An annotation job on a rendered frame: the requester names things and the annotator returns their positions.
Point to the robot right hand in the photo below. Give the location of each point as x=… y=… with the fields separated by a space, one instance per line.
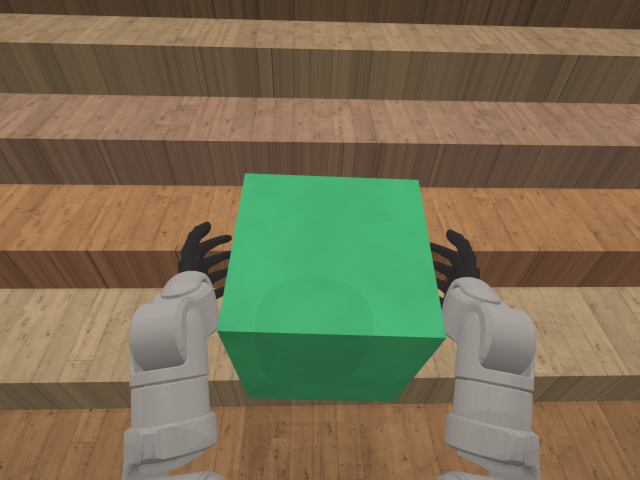
x=464 y=262

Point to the robot left hand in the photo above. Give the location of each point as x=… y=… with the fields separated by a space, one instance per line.
x=192 y=255

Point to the right robot forearm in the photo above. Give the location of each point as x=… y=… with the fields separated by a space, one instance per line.
x=491 y=421

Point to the left robot forearm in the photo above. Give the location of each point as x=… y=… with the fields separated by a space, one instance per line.
x=171 y=421

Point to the carton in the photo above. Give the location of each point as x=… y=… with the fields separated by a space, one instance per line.
x=331 y=292

